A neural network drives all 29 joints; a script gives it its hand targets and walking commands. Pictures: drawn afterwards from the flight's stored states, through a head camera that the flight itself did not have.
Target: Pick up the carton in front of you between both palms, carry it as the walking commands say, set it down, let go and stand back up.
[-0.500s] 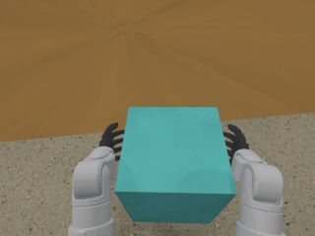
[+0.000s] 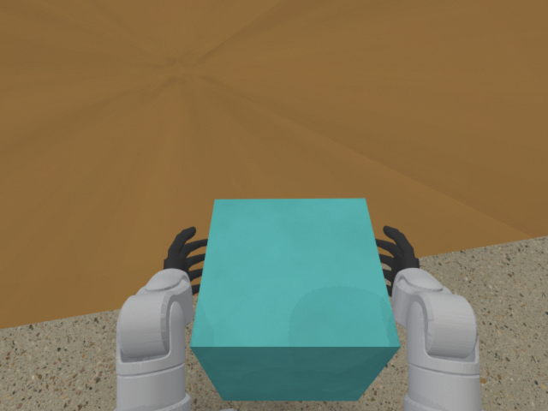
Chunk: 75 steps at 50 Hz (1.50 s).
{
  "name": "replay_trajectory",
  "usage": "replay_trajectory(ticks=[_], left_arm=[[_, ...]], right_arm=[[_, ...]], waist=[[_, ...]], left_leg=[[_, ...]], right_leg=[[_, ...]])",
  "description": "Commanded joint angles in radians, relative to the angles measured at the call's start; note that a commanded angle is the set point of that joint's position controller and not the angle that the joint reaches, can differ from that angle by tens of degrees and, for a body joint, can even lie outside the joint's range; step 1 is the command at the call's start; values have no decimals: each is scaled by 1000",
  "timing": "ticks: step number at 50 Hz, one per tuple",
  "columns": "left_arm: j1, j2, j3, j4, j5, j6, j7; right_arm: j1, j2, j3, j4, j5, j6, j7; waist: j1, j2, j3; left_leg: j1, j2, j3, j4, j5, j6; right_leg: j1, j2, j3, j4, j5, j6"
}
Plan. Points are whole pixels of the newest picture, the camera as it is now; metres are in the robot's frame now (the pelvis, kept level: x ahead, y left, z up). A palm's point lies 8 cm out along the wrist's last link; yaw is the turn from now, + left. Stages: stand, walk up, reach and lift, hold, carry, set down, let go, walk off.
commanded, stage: carry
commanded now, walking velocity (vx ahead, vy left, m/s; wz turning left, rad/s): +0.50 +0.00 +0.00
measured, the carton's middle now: (289, 305) +0.26 +0.00 +0.00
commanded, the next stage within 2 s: none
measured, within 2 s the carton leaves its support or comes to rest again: neither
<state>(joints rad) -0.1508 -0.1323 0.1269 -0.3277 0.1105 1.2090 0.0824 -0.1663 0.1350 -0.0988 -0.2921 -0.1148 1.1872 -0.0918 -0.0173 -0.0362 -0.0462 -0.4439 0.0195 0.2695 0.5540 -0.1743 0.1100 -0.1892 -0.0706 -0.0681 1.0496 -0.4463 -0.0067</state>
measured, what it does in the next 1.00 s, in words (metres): walks ahead: right foot, then left foot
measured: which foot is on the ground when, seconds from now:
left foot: down 0.00-0.44, up 0.46-0.88, down 0.90-1.00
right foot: up 0.00-0.40, down 0.42-0.92, up 0.94-1.00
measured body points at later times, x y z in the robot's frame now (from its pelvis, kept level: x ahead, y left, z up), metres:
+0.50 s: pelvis +0.34 -0.03 +0.00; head +0.36 -0.04 +0.45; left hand +0.63 +0.14 +0.11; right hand +0.65 -0.16 +0.10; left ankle +0.14 +0.07 -0.64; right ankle +0.44 -0.10 -0.72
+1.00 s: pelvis +0.66 +0.02 +0.00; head +0.72 +0.03 +0.45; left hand +1.06 +0.17 +0.14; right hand +1.06 -0.13 +0.14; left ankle +0.74 +0.09 -0.71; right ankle +0.49 -0.10 -0.63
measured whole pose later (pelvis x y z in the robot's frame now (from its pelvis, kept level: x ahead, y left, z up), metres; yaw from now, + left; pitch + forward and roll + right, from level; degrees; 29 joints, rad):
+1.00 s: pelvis +0.66 +0.02 +0.00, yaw +1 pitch +5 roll +0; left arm -0.86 0.05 0.25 0.08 0.04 1.33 0.13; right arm -0.86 -0.01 -0.25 0.10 -0.07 1.31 -0.14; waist -0.04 -0.03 0.05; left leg -0.53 0.00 0.17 0.63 -0.30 0.10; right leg -0.33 -0.02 -0.03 1.17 -0.47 -0.03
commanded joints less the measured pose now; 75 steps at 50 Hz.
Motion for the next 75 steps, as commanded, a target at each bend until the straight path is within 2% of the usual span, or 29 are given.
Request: replay_trajectory(ticks=[1,3,11,17,20,21,22,23,24,26,30,36,41,43,45,46,47,48,50,52,58,62,65,66,67,68,69,72,75], left_arm=[[-466,-943,-753,-91,-403,-24,-263],[-441,-973,-759,-86,-397,-45,-257],[-374,-938,-781,-124,-370,-65,-225],[-454,-832,-770,-202,-412,-3,-228],[-492,-774,-735,-222,-423,32,-223],[-517,-747,-719,-220,-423,43,-221],[-536,-706,-697,-201,-412,51,-217],[-546,-708,-691,-182,-421,55,-213],[-580,-714,-693,-204,-441,66,-212],[-681,-739,-701,-212,-452,74,-208],[-850,-714,-709,-164,-479,85,-208],[-1020,-704,-633,66,-497,110,-216],[-1223,-767,-577,202,-507,108,-209],[-1301,-791,-555,250,-509,106,-200],[-1361,-819,-532,296,-515,106,-190],[-1390,-837,-525,309,-516,106,-187],[-1415,-876,-508,331,-517,108,-183],[-1443,-875,-489,320,-512,103,-174],[-1500,-915,-479,287,-493,94,-156],[-1482,-926,-448,255,-460,90,-136],[-1350,-864,-469,150,-356,69,-98],[-1307,-808,-522,120,-333,69,-99],[-1280,-790,-553,166,-353,82,-121],[-1287,-797,-559,187,-367,85,-132],[-1269,-806,-560,204,-387,88,-146],[-1293,-786,-556,229,-388,82,-153],[-1292,-821,-562,238,-420,84,-165],[-1429,-926,-610,157,-526,77,-196],[-1495,-967,-615,108,-584,74,-203]], right_arm=[[-433,979,725,-101,426,-14,272],[-451,996,742,-127,441,-28,276],[-361,902,728,-158,435,-30,292],[-391,801,692,-211,415,15,264],[-469,744,681,-260,418,51,245],[-510,716,682,-269,420,64,240],[-555,704,690,-283,431,82,234],[-592,686,674,-293,435,94,231],[-624,702,672,-265,435,99,227],[-692,736,672,-235,450,103,224],[-821,714,657,-148,428,104,197],[-984,717,592,72,417,133,176],[-1203,785,544,197,462,136,183],[-1276,798,510,240,473,136,184],[-1300,804,462,301,476,133,184],[-1301,805,438,319,476,130,186],[-1341,794,415,336,465,126,184],[-1337,833,411,350,481,123,186],[-1434,907,428,273,526,114,193],[-1516,961,439,183,556,109,192],[-1438,918,490,33,525,99,181],[-1372,851,539,26,512,102,191],[-1329,817,549,98,496,111,204],[-1323,815,552,125,493,113,209],[-1333,800,555,127,477,115,211],[-1325,825,541,154,476,123,214],[-1355,809,524,168,461,124,212],[-1356,838,489,183,422,111,190],[-1319,830,456,189,376,103,160]], waist=[[-1,75,-344],[8,83,-333],[1,168,-209],[-3,191,-109],[25,179,-215],[46,112,-286],[57,-102,-396],[62,-312,-421],[53,-221,-407],[60,-25,-369],[51,-70,-365],[67,-87,-270],[85,-110,-225],[65,-123,-238],[-17,-52,-373],[-56,81,-488],[-54,353,-616],[-78,374,-597],[-75,174,-522],[-55,100,-533],[-70,143,-532],[-61,167,-463],[7,212,-481],[68,184,-546],[125,101,-615],[97,-235,-736],[115,-266,-681],[122,0,-519],[106,-36,-518]], left_leg=[[600,348,-528,-289,237,87],[519,307,-404,-327,186,34],[559,221,-187,-370,316,20],[570,209,-115,-335,486,-4],[522,166,-27,-45,677,-52],[390,135,-23,163,521,-78],[108,50,-51,480,236,-118],[-132,-87,-133,712,-281,-126],[-204,-17,-259,833,-303,-88],[-207,62,-283,762,-204,-61],[-165,73,-236,579,-100,-70],[-279,69,-161,305,15,-95],[-229,21,-110,100,77,-53],[-132,-10,-90,37,58,-25],[228,-76,-28,-55,46,-11],[490,102,-269,-52,-19,19],[796,346,-729,-111,-17,160],[849,355,-876,-208,-43,197],[787,297,-677,-102,289,151],[741,264,-551,-96,337,94],[797,239,-430,-93,461,125],[701,170,-296,-88,570,95],[598,149,-179,70,873,34],[496,147,-127,222,824,-10],[300,125,-162,385,500,-43],[-37,-35,-202,663,-72,-94],[-237,-115,-280,871,-359,-86],[-398,-16,-312,844,-289,-55],[-365,-2,-285,707,-247,-62]], right_leg=[[-444,-38,79,243,86,-40],[-389,-57,61,102,164,-32],[-467,-18,-85,-328,332,16],[-372,19,-148,-531,443,-25],[-36,107,-223,-598,371,-45],[175,63,-167,-598,310,-41],[415,-223,282,-645,154,-160],[511,-349,606,-793,232,-266],[492,-340,514,-775,329,-256],[363,-282,317,-736,518,-191],[251,-218,143,-783,456,-153],[270,-175,54,-806,503,-182],[315,-151,-4,-738,655,-163],[313,-148,-34,-657,793,-135],[214,-88,-128,-351,865,-70],[29,-53,-101,-108,565,-36],[-295,80,-34,137,51,-6],[-493,129,53,320,-71,-11],[-618,57,95,396,-13,-53],[-601,26,105,307,60,-56],[-701,32,29,97,46,-28],[-548,78,-56,-247,199,-23],[-218,180,-171,-467,240,-63],[29,164,-174,-539,329,-88],[296,28,10,-530,265,-105],[584,-271,572,-571,402,-285],[648,-286,723,-637,507,-354],[544,-212,433,-555,736,-246],[511,-190,356,-603,665,-210]])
